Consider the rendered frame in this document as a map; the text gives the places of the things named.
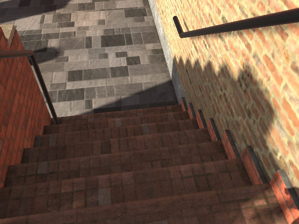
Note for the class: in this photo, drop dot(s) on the stairs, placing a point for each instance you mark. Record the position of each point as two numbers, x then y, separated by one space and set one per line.
117 157

